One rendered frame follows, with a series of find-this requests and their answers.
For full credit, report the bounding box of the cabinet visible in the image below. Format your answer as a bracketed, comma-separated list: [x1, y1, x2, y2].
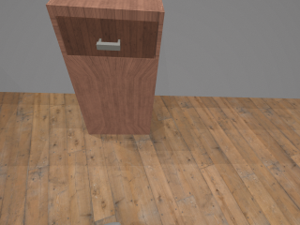
[46, 0, 165, 135]

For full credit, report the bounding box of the handle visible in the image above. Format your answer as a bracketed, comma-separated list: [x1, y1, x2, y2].
[96, 38, 121, 51]

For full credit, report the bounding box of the drawer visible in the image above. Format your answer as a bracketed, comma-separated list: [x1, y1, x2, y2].
[55, 16, 158, 59]

